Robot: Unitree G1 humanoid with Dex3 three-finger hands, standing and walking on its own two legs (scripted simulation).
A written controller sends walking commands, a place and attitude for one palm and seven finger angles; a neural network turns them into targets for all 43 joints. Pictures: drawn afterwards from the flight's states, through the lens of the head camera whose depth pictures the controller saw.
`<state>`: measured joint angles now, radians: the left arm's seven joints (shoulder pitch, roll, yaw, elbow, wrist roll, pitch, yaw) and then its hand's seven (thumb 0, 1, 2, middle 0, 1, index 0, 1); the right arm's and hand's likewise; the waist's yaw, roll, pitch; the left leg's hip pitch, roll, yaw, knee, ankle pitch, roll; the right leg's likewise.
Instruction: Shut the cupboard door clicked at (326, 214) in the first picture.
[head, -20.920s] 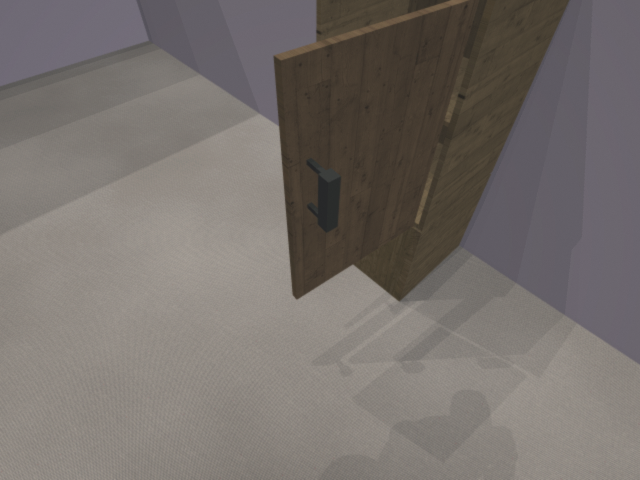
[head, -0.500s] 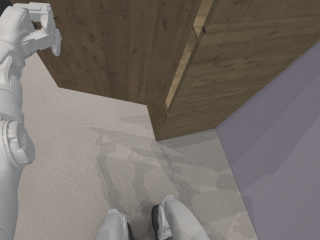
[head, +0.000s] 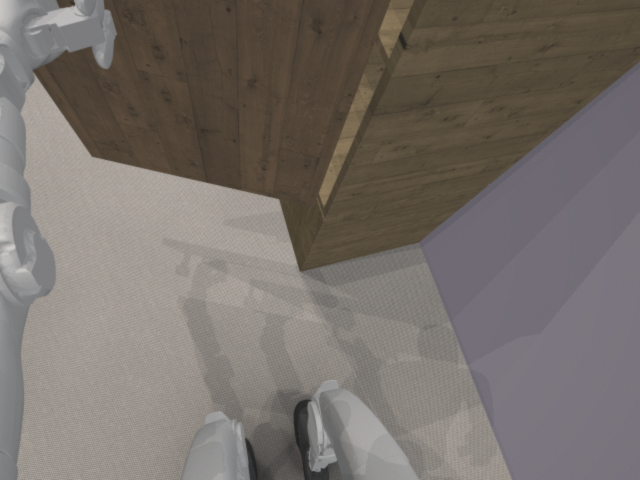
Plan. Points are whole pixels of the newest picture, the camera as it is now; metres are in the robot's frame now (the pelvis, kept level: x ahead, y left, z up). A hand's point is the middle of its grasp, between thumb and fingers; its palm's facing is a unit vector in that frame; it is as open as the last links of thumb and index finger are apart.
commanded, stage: push the door shut along its arc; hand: left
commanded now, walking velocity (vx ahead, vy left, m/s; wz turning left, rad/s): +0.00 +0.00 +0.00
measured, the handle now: out of the picture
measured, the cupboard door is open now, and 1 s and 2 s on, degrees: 64 56 56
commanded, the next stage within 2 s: pull the fist back off the door in 0.10 s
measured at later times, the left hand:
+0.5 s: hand (137, 15) +0.61 +0.11 +0.09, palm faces +0.03 -1.00 -0.04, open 3.0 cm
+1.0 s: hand (131, 81) +0.53 +0.11 +0.10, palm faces +0.01 -1.00 -0.02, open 3.1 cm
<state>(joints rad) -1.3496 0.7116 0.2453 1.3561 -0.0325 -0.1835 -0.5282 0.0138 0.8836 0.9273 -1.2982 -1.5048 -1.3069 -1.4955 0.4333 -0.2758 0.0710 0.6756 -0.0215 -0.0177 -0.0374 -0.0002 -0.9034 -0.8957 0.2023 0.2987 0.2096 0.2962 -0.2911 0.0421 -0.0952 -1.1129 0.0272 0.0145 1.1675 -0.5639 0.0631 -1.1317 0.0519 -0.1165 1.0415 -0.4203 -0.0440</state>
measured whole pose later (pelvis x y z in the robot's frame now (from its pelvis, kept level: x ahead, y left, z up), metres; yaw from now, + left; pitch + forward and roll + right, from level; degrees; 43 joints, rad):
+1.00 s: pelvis +0.01 -0.01 +0.03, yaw +1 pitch +23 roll -2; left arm -0.96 0.35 0.29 1.17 -0.04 -0.43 -0.04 0.02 0.90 0.90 -1.30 -1.50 -1.30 -1.50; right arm 0.44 -0.29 -0.01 0.63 -0.04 0.03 0.07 0.00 -0.91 -0.90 0.20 0.30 0.20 0.30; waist -0.19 0.04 -0.12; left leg -0.90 0.01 0.03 1.00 -0.51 0.05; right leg -0.94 0.04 -0.09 0.93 -0.39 -0.05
